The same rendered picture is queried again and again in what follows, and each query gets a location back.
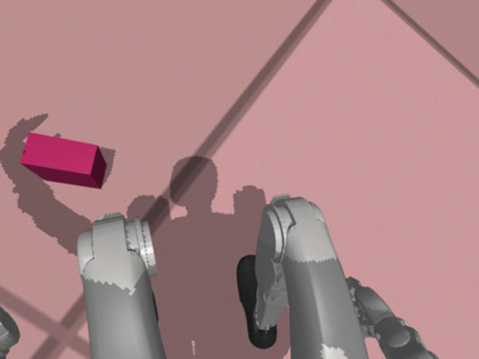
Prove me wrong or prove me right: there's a right robot hand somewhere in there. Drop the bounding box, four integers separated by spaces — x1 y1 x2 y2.
346 277 396 340

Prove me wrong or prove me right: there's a left robot arm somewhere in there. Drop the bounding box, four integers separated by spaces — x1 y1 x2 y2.
0 306 20 359

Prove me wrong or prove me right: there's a right robot foot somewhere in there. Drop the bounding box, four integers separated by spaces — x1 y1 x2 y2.
237 255 277 349

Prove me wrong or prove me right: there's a carton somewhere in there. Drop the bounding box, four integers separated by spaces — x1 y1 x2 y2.
20 132 107 189

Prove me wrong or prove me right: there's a right robot arm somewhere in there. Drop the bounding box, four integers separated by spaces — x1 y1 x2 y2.
373 316 439 359

